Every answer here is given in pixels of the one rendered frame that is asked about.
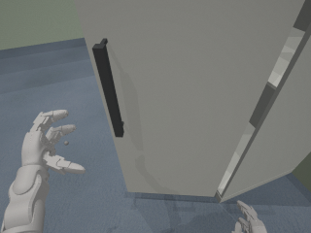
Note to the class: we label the handle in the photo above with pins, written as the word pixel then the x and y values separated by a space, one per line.
pixel 106 77

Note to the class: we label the robot left forearm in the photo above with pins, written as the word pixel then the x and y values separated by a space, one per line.
pixel 27 206

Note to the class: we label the fridge door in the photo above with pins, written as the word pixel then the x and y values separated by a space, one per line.
pixel 188 75

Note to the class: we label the right robot hand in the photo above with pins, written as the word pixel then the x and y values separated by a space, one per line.
pixel 252 224

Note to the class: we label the left robot hand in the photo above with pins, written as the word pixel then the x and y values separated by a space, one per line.
pixel 36 143

